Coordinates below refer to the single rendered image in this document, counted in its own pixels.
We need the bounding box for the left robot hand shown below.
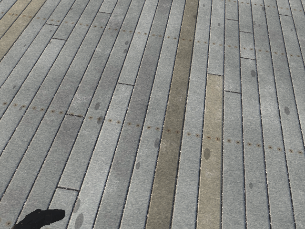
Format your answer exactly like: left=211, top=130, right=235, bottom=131
left=11, top=209, right=66, bottom=229

